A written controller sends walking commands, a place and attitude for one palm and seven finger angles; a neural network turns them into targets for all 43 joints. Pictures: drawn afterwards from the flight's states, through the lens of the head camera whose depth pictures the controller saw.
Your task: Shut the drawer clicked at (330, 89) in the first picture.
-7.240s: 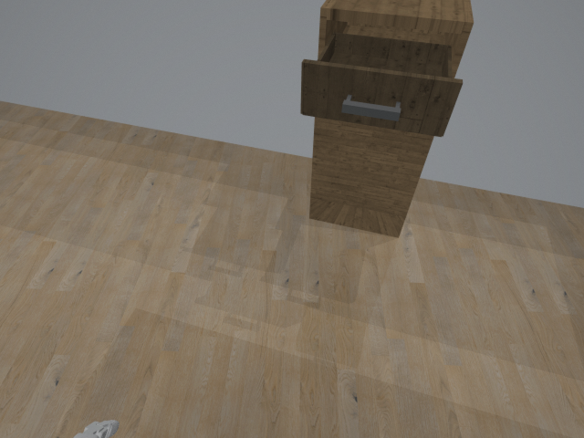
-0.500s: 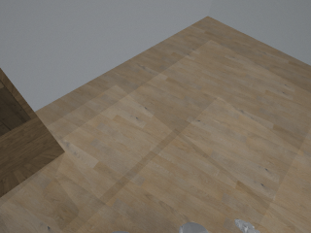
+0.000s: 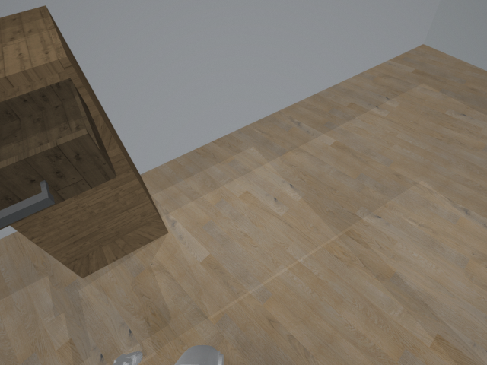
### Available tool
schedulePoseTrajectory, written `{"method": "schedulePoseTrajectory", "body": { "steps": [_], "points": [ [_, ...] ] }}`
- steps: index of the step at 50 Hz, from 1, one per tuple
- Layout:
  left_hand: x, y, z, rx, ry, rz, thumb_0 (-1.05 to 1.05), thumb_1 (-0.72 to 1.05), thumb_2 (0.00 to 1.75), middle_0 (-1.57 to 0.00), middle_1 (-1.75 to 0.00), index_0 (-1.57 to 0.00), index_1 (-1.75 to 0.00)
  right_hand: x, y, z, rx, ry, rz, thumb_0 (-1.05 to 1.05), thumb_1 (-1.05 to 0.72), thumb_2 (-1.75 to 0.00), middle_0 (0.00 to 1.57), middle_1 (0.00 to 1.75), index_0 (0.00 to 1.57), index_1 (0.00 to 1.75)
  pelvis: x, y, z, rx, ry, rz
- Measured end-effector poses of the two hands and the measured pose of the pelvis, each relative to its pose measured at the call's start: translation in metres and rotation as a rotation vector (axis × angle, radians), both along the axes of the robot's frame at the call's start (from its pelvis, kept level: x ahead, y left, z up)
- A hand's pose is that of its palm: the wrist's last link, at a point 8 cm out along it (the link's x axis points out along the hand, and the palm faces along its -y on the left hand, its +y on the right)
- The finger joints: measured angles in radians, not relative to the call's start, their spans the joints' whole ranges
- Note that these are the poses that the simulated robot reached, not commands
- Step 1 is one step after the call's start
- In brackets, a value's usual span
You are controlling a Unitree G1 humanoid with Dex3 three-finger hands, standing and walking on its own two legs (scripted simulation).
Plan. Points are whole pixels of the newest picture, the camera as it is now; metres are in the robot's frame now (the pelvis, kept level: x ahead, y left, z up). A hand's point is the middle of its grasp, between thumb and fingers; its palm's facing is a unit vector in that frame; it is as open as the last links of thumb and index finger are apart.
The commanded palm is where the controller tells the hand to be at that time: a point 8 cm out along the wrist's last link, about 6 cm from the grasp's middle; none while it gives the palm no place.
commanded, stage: turn to face it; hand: left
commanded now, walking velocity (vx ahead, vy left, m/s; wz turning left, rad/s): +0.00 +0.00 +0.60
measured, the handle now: (14, 205) +0.40 +0.47 +0.03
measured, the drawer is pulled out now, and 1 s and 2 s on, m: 0.29 0.29 0.29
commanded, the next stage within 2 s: take the last steps up to it in 0.86 s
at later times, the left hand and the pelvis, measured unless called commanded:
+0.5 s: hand out of the picture -0.03 +0.28 -0.18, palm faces +0.35 -0.91 -0.24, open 7.3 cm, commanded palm none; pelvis -0.02 +0.06 -0.01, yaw +17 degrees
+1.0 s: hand out of the picture -0.03 +0.20 -0.14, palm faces +0.48 -0.83 -0.28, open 7.3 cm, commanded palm none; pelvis -0.02 -0.01 +0.00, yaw +28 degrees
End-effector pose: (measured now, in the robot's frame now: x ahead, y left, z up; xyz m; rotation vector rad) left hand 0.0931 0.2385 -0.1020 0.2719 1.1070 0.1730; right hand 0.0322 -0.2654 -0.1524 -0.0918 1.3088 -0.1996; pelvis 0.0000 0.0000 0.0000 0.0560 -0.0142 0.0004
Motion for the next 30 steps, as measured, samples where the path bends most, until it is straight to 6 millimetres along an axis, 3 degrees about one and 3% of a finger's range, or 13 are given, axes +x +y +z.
{"method": "schedulePoseTrajectory", "body": {
  "steps": [4, 8, 14, 17, 23, 30],
  "points": [
    [-0.038, 0.005, -0.008, -0.014, 0.055, 0.082, 0.0, 0.9, 0.9, -0.21, -0.3, -0.21, -0.3, 0.021, 0.001, 0.004, -0.015, 0.004, 0.072, 0.01, -0.91, -0.9, 0.2, 0.3, 0.2, 0.3, -0.002, 0.0, 0.0, -0.003, -0.003, 0.051],
    [-0.081, 0.017, -0.019, -0.031, 0.124, 0.168, 0.0, 0.9, 0.9, -0.21, -0.3, -0.21, -0.3, 0.055, 0.014, 0.01, -0.034, -0.027, 0.158, 0.01, -0.91, -0.9, 0.2, 0.3, 0.19, 0.3, -0.004, 0.007, -0.002, -0.014, 0.0, 0.098],
    [-0.141, 0.047, -0.046, -0.067, 0.212, 0.306, 0.0, 0.9, 0.9, -0.21, -0.3, -0.21, -0.3, 0.117, 0.058, 0.021, -0.073, -0.142, 0.312, 0.01, -0.91, -0.9, 0.2, 0.3, 0.19, 0.3, -0.007, 0.031, -0.014, -0.048, 0.006, 0.176],
    [-0.161, 0.064, -0.061, -0.08, 0.242, 0.364, 0.0, 0.91, 0.9, -0.21, -0.3, -0.21, -0.3, 0.138, 0.083, 0.025, -0.089, -0.212, 0.373, 0.01, -0.91, -0.9, 0.2, 0.3, 0.2, 0.3, -0.009, 0.043, -0.023, -0.051, 0.005, 0.213],
    [-0.154, 0.082, -0.051, -0.091, 0.177, 0.402, 0.01, 0.91, 0.9, -0.2, -0.3, -0.2, -0.3, 0.137, 0.11, 0.041, -0.093, -0.226, 0.427, 0.01, -0.91, -0.9, 0.2, 0.3, 0.2, 0.3, -0.015, 0.055, -0.009, -0.077, -0.012, 0.27],
    [-0.13, 0.087, -0.034, -0.076, 0.062, 0.412, 0.0, 0.91, 0.9, -0.2, -0.3, -0.2, -0.3, 0.113, 0.118, 0.036, -0.054, -0.17, 0.438, 0.01, -0.9, -0.9, 0.21, 0.3, 0.2, 0.3, -0.018, 0.055, -0.002, -0.079, -0.013, 0.33]
  ]
}}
